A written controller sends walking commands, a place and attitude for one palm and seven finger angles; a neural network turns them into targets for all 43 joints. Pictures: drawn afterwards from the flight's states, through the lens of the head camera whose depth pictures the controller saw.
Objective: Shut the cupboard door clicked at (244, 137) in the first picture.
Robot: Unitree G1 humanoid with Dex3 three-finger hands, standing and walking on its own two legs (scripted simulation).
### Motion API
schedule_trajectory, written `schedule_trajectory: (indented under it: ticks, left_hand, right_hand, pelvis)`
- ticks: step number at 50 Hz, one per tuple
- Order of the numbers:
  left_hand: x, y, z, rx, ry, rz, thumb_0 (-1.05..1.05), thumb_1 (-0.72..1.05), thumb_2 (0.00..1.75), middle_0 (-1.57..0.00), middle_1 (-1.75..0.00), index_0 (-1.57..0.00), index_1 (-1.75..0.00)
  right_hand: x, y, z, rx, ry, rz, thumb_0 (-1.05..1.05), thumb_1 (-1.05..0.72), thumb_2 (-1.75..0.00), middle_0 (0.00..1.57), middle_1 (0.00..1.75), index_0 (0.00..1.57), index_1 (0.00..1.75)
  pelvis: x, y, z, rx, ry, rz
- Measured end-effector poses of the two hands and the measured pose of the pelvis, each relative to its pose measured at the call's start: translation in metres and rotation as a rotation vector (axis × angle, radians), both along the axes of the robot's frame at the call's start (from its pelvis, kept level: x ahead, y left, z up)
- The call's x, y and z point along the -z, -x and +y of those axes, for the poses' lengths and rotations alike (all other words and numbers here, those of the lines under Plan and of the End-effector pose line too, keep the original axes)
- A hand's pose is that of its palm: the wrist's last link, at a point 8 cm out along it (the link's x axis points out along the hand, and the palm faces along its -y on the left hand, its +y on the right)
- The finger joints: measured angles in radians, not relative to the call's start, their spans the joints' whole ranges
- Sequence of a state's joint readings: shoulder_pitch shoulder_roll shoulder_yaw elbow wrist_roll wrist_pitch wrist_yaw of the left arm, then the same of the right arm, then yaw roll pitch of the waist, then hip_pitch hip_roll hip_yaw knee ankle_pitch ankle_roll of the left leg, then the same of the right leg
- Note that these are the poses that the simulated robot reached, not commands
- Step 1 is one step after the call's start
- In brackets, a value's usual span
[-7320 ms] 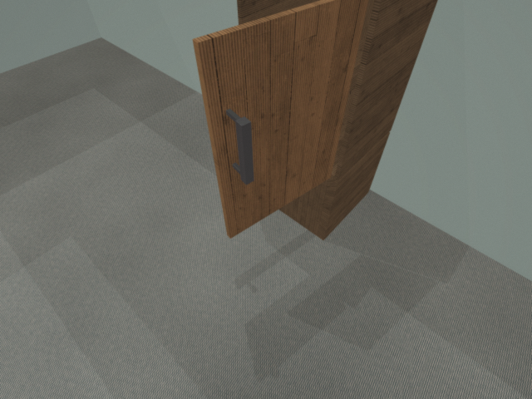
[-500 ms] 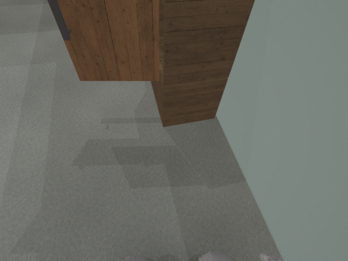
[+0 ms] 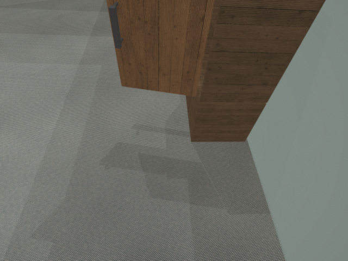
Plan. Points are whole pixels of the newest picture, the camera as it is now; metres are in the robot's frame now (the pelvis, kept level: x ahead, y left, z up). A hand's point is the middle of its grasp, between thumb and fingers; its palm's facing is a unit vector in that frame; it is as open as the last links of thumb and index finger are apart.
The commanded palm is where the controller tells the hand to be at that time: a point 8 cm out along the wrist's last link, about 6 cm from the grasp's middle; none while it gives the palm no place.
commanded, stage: take the last steps up to it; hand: left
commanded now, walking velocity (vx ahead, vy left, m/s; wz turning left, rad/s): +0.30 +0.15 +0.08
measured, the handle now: (117, 25) +0.96 +0.34 +0.02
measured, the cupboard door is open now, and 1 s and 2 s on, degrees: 79 79 79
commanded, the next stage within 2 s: come to a stop and stand still in 1.12 s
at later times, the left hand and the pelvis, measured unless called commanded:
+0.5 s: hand (114, 206) +0.27 +0.19 -0.15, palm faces +0.03 -0.98 -0.21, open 7.4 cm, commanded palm none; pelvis +0.15 +0.01 +0.00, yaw +2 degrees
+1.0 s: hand (90, 185) +0.33 +0.29 -0.17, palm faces +0.07 -0.98 -0.19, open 7.4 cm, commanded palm none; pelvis +0.33 +0.10 +0.01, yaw +0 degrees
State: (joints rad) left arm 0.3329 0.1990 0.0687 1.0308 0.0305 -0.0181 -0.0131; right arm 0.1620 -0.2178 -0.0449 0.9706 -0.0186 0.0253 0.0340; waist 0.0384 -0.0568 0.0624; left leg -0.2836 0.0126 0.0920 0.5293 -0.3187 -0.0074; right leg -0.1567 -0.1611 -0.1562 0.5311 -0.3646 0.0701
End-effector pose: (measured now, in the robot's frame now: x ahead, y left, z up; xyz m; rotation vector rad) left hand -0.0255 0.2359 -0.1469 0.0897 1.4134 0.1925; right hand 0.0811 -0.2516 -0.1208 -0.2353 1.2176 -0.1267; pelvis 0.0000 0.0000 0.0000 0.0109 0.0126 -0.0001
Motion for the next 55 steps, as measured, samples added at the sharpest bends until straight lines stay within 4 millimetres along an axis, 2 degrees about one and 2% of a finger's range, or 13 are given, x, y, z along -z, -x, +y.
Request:
schedule_trajectory:
  ticks: [3, 6, 10, 15, 20, 22, 26, 28, 32, 40, 43, 47, 55]
  left_hand:
    - [0.006, -0.003, 0.019, -0.006, -0.007, 0.062, 0.01, 0.91, 0.9, -0.21, -0.3, -0.2, -0.3]
    - [-0.001, -0.03, 0.032, 0.007, -0.019, 0.046, 0.01, 0.91, 0.9, -0.2, -0.29, -0.2, -0.3]
    - [-0.015, -0.088, 0.04, 0.035, -0.034, -0.053, 0.01, 0.91, 0.9, -0.2, -0.29, -0.19, -0.3]
    - [-0.025, -0.17, 0.034, 0.091, -0.046, -0.174, 0.01, 0.91, 0.9, -0.2, -0.29, -0.19, -0.3]
    - [-0.025, -0.251, 0.016, 0.152, -0.055, -0.277, 0.01, 0.91, 0.9, -0.2, -0.29, -0.19, -0.3]
    - [-0.023, -0.273, 0.01, 0.15, -0.059, -0.323, 0.01, 0.91, 0.9, -0.2, -0.29, -0.19, -0.3]
    - [-0.026, -0.279, 0.003, 0.105, -0.049, -0.308, 0.0, 0.91, 0.9, -0.2, -0.29, -0.2, -0.3]
    - [-0.025, -0.273, 0.002, 0.077, -0.039, -0.264, 0.0, 0.91, 0.9, -0.2, -0.29, -0.2, -0.3]
    - [-0.028, -0.262, 0.023, 0.018, -0.061, -0.185, -0.01, 0.96, 0.9, -0.21, -0.3, -0.2, -0.3]
    - [-0.011, -0.236, 0.063, -0.067, -0.022, 0.035, 0.0, 0.93, 0.9, -0.2, -0.29, -0.2, -0.3]
    - [0.003, -0.242, 0.08, -0.062, -0.009, 0.105, 0.0, 0.92, 0.9, -0.2, -0.29, -0.2, -0.3]
    - [0.0, -0.29, 0.095, -0.024, -0.011, 0.082, 0.01, 0.92, 0.9, -0.2, -0.29, -0.19, -0.3]
    - [-0.02, -0.437, 0.096, 0.076, -0.022, -0.151, 0.01, 0.92, 0.9, -0.2, -0.29, -0.19, -0.3]
  right_hand:
    - [0.001, -0.013, 0.015, -0.006, 0.017, -0.038, 0.0, -0.91, -0.9, 0.2, 0.3, 0.2, 0.3]
    - [0.0, -0.01, 0.03, 0.01, 0.007, -0.012, 0.0, -0.91, -0.9, 0.2, 0.3, 0.2, 0.3]
    - [0.003, 0.006, 0.048, 0.034, -0.032, 0.079, 0.0, -0.91, -0.9, 0.2, 0.3, 0.2, 0.3]
    - [0.013, 0.027, 0.061, 0.087, -0.085, 0.205, 0.0, -0.9, -0.9, 0.2, 0.3, 0.2, 0.3]
    - [0.029, 0.034, 0.061, 0.146, -0.123, 0.313, 0.0, -0.9, -0.9, 0.2, 0.3, 0.2, 0.3]
    - [0.036, 0.028, 0.057, 0.153, -0.129, 0.348, 0.0, -0.9, -0.9, 0.2, 0.3, 0.2, 0.3]
    - [0.03, -0.015, 0.045, 0.138, -0.103, 0.335, 0.01, -0.91, -0.9, 0.2, 0.3, 0.2, 0.3]
    - [0.023, -0.048, 0.04, 0.125, -0.089, 0.289, 0.01, -0.91, -0.9, 0.2, 0.3, 0.2, 0.3]
    - [0.011, -0.122, 0.041, 0.082, -0.072, 0.177, 0.01, -0.91, -0.9, 0.2, 0.3, 0.2, 0.3]
    - [0.002, -0.276, 0.08, -0.043, -0.049, -0.038, 0.0, -0.91, -0.9, 0.2, 0.3, 0.2, 0.3]
    - [0.007, -0.317, 0.098, -0.056, -0.024, -0.119, 0.0, -0.91, -0.9, 0.2, 0.3, 0.2, 0.3]
    - [0.004, -0.33, 0.118, -0.028, -0.032, -0.112, 0.0, -0.91, -0.9, 0.2, 0.3, 0.2, 0.3]
    - [0.012, -0.311, 0.117, 0.067, -0.043, 0.054, -0.01, -0.94, -0.9, 0.2, 0.3, 0.2, 0.3]
  pelvis:
    - [0.004, -0.01, 0.012, 0.003, 0.0, -0.004]
    - [-0.002, -0.024, 0.019, 0.002, 0.002, 0.0]
    - [-0.011, -0.046, 0.025, -0.005, 0.005, 0.002]
    - [-0.011, -0.079, 0.026, -0.007, -0.006, -0.007]
    - [0.002, -0.12, 0.016, 0.0, -0.023, -0.02]
    - [0.009, -0.134, 0.013, -0.013, -0.017, -0.028]
    - [0.001, -0.159, 0.012, -0.035, 0.004, -0.033]
    - [-0.006, -0.172, 0.014, -0.038, 0.005, -0.022]
    - [-0.014, -0.201, 0.02, -0.041, 0.001, -0.004]
    - [-0.006, -0.267, 0.063, -0.038, 0.007, -0.01]
    - [0.007, -0.289, 0.082, -0.022, 0.012, -0.017]
    - [0.001, -0.314, 0.093, 0.001, -0.001, -0.016]
    - [-0.009, -0.366, 0.101, 0.016, -0.011, -0.019]
